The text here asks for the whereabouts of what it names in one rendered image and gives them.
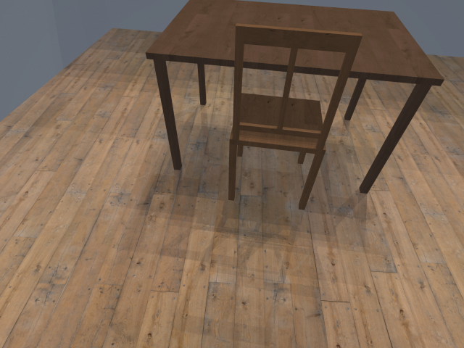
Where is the chair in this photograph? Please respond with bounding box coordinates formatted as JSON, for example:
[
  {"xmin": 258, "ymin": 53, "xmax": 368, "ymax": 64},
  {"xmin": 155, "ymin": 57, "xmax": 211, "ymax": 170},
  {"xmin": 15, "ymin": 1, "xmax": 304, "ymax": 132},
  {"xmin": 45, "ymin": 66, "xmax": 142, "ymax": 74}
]
[{"xmin": 228, "ymin": 23, "xmax": 363, "ymax": 210}]

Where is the table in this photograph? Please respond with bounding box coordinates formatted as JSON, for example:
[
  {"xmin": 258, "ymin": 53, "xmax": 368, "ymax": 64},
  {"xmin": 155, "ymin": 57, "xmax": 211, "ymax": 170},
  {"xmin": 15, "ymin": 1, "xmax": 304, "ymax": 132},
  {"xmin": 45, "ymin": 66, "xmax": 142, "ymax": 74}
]
[{"xmin": 146, "ymin": 0, "xmax": 444, "ymax": 194}]

